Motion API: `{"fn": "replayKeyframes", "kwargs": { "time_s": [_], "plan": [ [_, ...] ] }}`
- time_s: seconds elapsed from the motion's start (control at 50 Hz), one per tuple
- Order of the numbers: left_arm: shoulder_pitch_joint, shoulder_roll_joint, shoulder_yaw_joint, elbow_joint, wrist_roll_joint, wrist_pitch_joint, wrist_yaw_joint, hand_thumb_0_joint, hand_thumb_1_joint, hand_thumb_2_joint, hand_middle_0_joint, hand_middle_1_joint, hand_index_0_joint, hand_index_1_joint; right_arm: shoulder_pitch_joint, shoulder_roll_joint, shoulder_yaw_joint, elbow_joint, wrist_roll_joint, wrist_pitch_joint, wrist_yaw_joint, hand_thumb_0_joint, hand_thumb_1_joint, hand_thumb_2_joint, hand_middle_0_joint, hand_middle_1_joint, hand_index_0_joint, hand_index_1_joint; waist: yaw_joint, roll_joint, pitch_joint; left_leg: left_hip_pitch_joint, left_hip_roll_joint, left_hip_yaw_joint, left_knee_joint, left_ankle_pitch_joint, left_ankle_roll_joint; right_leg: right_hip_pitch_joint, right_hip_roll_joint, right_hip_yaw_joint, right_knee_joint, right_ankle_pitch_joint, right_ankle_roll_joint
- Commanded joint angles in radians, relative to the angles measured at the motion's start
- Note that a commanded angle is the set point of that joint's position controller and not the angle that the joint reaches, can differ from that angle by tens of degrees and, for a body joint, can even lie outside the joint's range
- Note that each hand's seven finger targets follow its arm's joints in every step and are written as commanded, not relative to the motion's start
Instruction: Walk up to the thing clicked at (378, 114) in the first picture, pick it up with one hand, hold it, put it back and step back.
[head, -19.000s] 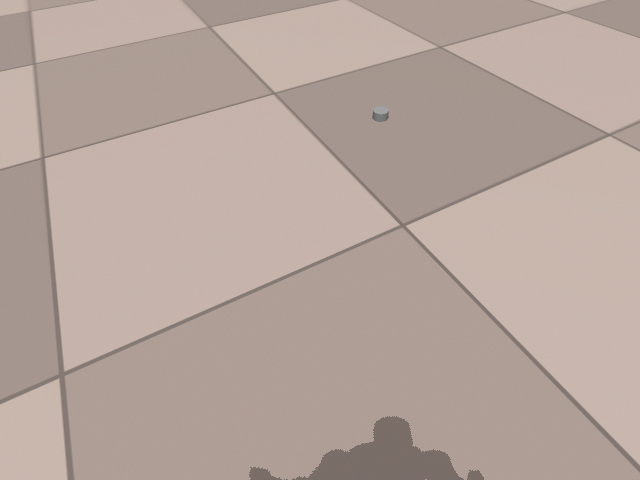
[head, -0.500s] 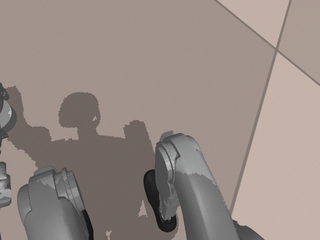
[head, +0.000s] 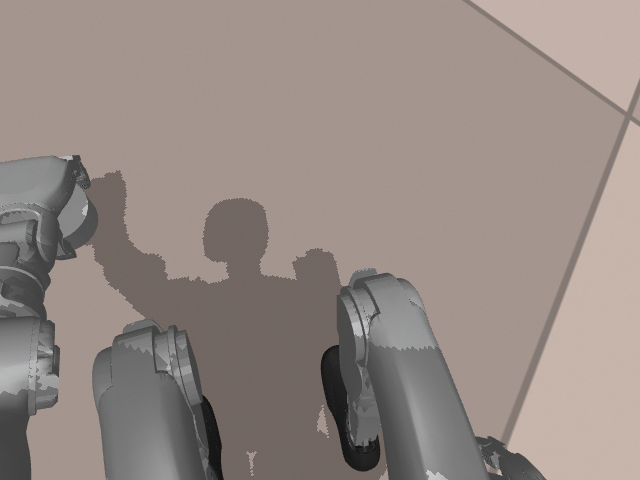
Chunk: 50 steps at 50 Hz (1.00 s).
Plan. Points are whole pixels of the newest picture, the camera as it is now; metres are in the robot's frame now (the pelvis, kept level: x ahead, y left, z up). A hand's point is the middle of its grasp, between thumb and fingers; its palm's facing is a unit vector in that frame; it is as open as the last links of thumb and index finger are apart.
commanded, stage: lift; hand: left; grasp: from above
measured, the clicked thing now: (54, 215) +0.49 +0.28 -0.18
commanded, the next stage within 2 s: hold in 1.82 s
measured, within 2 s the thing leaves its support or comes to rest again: neither
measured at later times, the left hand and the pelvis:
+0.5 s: hand out of the picture +0.43 +0.28 -0.06, palm faces -0.45 -0.07 -0.89, open 10.9 cm; pelvis -0.01 +0.00 +0.06, yaw +2 degrees
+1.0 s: hand out of the picture +0.36 +0.28 +0.13, palm faces -0.44 -0.11 -0.89, open 10.8 cm; pelvis +0.00 +0.00 +0.22, yaw +5 degrees
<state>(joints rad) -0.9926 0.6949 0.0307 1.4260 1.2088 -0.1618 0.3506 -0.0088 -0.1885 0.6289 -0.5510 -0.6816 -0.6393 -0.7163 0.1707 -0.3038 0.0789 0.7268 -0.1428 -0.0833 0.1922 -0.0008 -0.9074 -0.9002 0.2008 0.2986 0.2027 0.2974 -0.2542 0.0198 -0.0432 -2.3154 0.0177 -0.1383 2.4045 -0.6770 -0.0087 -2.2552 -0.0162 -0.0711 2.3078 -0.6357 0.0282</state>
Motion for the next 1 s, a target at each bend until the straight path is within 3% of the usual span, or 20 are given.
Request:
{"fn": "replayKeyframes", "kwargs": {
  "time_s": [0.0,0.06,0.14,0.24,0.28,0.36,0.4,0.42,0.6,0.62,0.66,0.74,0.76,0.78,0.84,0.86,0.88,0.9,0.96,0.98],
  "plan": [
    [-0.338,0.211,0.021,-0.148,-0.009,0.006,0.017,0.000,0.618,0.966,-0.985,-0.862,-0.982,-0.866,0.219,-0.247,-0.091,-0.013,0.010,0.006,-0.026,0.000,-0.905,-0.906,0.200,0.300,0.200,0.300,-0.028,0.252,-0.670,0.471,-0.032,0.097,-0.265,0.141,0.031,0.363,0.043,-0.078,-0.246,0.152,-0.071],
    [-0.323,0.227,0.035,-0.201,-0.028,0.016,0.001,0.000,0.568,0.945,-0.939,-0.870,-0.943,-0.867,0.224,-0.237,-0.100,-0.017,0.019,0.011,-0.031,0.000,-0.905,-0.905,0.200,0.300,0.200,0.300,0.005,0.279,-0.720,0.508,-0.033,0.110,-0.293,0.149,0.030,0.397,0.039,-0.068,-0.261,0.156,-0.071],
    [-0.305,0.204,0.033,-0.267,-0.061,0.040,-0.031,0.000,0.557,0.952,-0.915,-0.895,-0.926,-0.884,0.225,-0.227,-0.118,-0.019,0.038,0.028,-0.040,0.000,-0.905,-0.905,0.200,0.300,0.200,0.300,0.027,0.280,-0.792,0.547,-0.034,0.118,-0.325,0.178,0.032,0.432,0.037,-0.059,-0.279,0.190,-0.070],
    [-0.237,0.206,0.034,-0.318,-0.064,0.045,-0.073,0.000,0.540,0.946,-0.912,-0.890,-0.923,-0.880,0.222,-0.218,-0.134,-0.028,0.058,0.051,-0.057,0.000,-0.908,-0.905,0.200,0.300,0.200,0.300,0.044,0.229,-0.753,0.529,-0.040,0.124,-0.362,0.141,0.040,0.459,0.035,-0.044,-0.326,0.149,-0.071],
    [-0.223,0.174,0.015,-0.359,-0.072,0.043,-0.095,0.000,0.541,0.965,-0.918,-0.880,-0.923,-0.876,0.221,-0.214,-0.142,-0.039,0.066,0.057,-0.066,0.000,-0.906,-0.905,0.200,0.300,0.200,0.300,0.043,0.212,-0.745,0.543,-0.038,0.123,-0.380,0.124,0.042,0.467,0.035,-0.038,-0.354,0.131,-0.070],
    [-0.164,0.185,0.021,-0.457,-0.096,0.044,-0.123,0.000,0.545,0.912,-0.888,-0.922,-0.918,-0.892,0.207,-0.205,-0.155,-0.066,0.082,0.068,-0.085,0.000,-0.907,-0.905,0.200,0.300,0.200,0.300,0.075,0.208,-0.774,0.597,-0.038,0.119,-0.448,0.088,0.041,0.518,0.036,-0.027,-0.405,0.091,-0.067],
    [-0.139,0.143,-0.001,-0.467,-0.114,0.051,-0.138,0.000,0.538,0.930,-0.895,-0.897,-0.916,-0.877,0.195,-0.201,-0.157,-0.074,0.088,0.072,-0.093,0.000,-0.905,-0.904,0.200,0.300,0.200,0.300,0.066,0.175,-0.723,0.589,-0.036,0.108,-0.478,0.056,0.041,0.508,0.037,-0.027,-0.432,0.059,-0.067],
    [-0.139,0.148,-0.001,-0.504,-0.122,0.051,-0.143,0.000,0.519,0.918,-0.880,-0.896,-0.902,-0.875,0.187,-0.194,-0.158,-0.084,0.091,0.074,-0.099,0.000,-0.906,-0.904,0.200,0.300,0.200,0.300,0.071,0.182,-0.744,0.606,-0.036,0.104,-0.499,0.045,0.041,0.521,0.040,-0.024,-0.440,0.049,-0.068],
    [-0.002,0.099,-0.029,-0.699,-0.168,0.097,-0.190,0.000,0.539,0.918,-0.873,-0.925,-0.905,-0.894,0.161,-0.172,-0.173,-0.116,0.128,0.089,-0.137,0.000,-0.906,-0.903,0.200,0.300,0.200,0.300,0.111,0.160,-0.775,0.767,-0.033,0.103,-0.628,0.117,0.040,0.668,0.033,-0.005,-0.568,0.124,-0.061],
    [0.019,0.117,-0.017,-0.708,-0.168,0.103,-0.192,0.000,0.529,0.925,-0.872,-0.924,-0.900,-0.896,0.156,-0.170,-0.173,-0.117,0.130,0.091,-0.143,0.000,-0.907,-0.904,0.200,0.300,0.200,0.300,0.122,0.157,-0.790,0.798,-0.033,0.105,-0.641,0.127,0.039,0.691,0.034,0.000,-0.583,0.130,-0.061],
    [0.035,0.079,-0.038,-0.753,-0.172,0.114,-0.201,0.000,0.533,0.930,-0.879,-0.918,-0.904,-0.893,0.149,-0.163,-0.176,-0.119,0.137,0.092,-0.152,0.000,-0.906,-0.903,0.200,0.300,0.200,0.300,0.118,0.179,-0.768,0.847,-0.030,0.095,-0.691,0.136,0.034,0.702,0.028,-0.001,-0.608,0.145,-0.060],
    [0.100,0.095,-0.019,-0.793,-0.179,0.138,-0.211,0.000,0.554,0.926,-0.902,-0.887,-0.921,-0.868,0.120,-0.157,-0.179,-0.129,0.149,0.099,-0.169,0.000,-0.905,-0.903,0.200,0.300,0.200,0.300,0.139,0.167,-0.745,0.949,-0.024,0.069,-0.793,0.123,0.029,0.768,0.027,-0.001,-0.669,0.140,-0.057],
    [0.137,0.055,-0.042,-0.786,-0.183,0.146,-0.217,0.000,0.557,0.933,-0.912,-0.879,-0.927,-0.865,0.112,-0.150,-0.181,-0.135,0.151,0.100,-0.173,0.000,-0.904,-0.902,0.200,0.300,0.200,0.300,0.135,0.164,-0.727,0.973,-0.021,0.066,-0.824,0.114,0.027,0.782,0.030,-0.004,-0.688,0.136,-0.057],
    [0.134,0.056,-0.039,-0.814,-0.194,0.151,-0.221,0.000,0.549,0.940,-0.924,-0.849,-0.928,-0.846,0.101,-0.151,-0.179,-0.134,0.153,0.100,-0.178,0.000,-0.903,-0.902,0.200,0.300,0.200,0.300,0.138,0.163,-0.704,0.996,-0.019,0.052,-0.859,0.095,0.026,0.794,0.028,-0.002,-0.707,0.126,-0.054],
    [0.185,0.048,-0.045,-0.838,-0.207,0.165,-0.233,0.000,0.537,0.928,-0.908,-0.867,-0.919,-0.857,0.084,-0.135,-0.178,-0.138,0.159,0.098,-0.194,0.000,-0.904,-0.902,0.200,0.300,0.200,0.300,0.143,0.138,-0.678,1.055,-0.016,0.063,-0.926,0.065,0.027,0.874,0.035,0.007,-0.794,0.100,-0.051],
    [0.206,0.021,-0.061,-0.854,-0.216,0.167,-0.238,0.000,0.544,0.941,-0.917,-0.876,-0.926,-0.867,0.078,-0.127,-0.175,-0.139,0.161,0.096,-0.198,0.000,-0.904,-0.903,0.200,0.300,0.200,0.300,0.136,0.130,-0.658,1.058,-0.018,0.076,-0.939,0.074,0.029,0.901,0.033,0.013,-0.825,0.102,-0.050],
    [0.220,0.037,-0.050,-0.893,-0.217,0.169,-0.240,0.000,0.544,0.924,-0.912,-0.862,-0.924,-0.850,0.077,-0.129,-0.176,-0.140,0.165,0.093,-0.203,0.000,-0.903,-0.901,0.200,0.300,0.200,0.300,0.148,0.127,-0.681,1.095,-0.018,0.075,-0.964,0.076,0.029,0.941,0.033,0.018,-0.851,0.103,-0.049],
    [0.250,0.011,-0.071,-0.854,-0.215,0.173,-0.248,0.000,0.553,0.916,-0.915,-0.876,-0.931,-0.861,0.074,-0.121,-0.171,-0.137,0.166,0.091,-0.207,0.000,-0.906,-0.903,0.200,0.300,0.200,0.300,0.140,0.113,-0.644,1.103,-0.017,0.084,-0.975,0.096,0.029,0.955,0.036,0.020,-0.871,0.118,-0.050],
    [0.241,0.030,-0.057,-0.941,-0.226,0.169,-0.246,0.000,0.542,0.935,-0.916,-0.879,-0.925,-0.871,0.067,-0.113,-0.168,-0.139,0.175,0.083,-0.223,0.000,-0.906,-0.903,0.200,0.300,0.200,0.300,0.150,0.113,-0.631,1.177,-0.015,0.087,-1.052,0.075,0.030,1.045,0.037,0.032,-0.952,0.102,-0.048],
    [0.252,0.007,-0.072,-0.931,-0.226,0.169,-0.244,0.000,0.542,0.943,-0.922,-0.880,-0.927,-0.876,0.064,-0.106,-0.162,-0.133,0.175,0.079,-0.229,0.000,-0.907,-0.904,0.200,0.300,0.200,0.300,0.148,0.116,-0.596,1.195,-0.013,0.083,-1.081,0.072,0.027,1.053,0.037,0.033,-0.972,0.101,-0.047]
  ]
}}
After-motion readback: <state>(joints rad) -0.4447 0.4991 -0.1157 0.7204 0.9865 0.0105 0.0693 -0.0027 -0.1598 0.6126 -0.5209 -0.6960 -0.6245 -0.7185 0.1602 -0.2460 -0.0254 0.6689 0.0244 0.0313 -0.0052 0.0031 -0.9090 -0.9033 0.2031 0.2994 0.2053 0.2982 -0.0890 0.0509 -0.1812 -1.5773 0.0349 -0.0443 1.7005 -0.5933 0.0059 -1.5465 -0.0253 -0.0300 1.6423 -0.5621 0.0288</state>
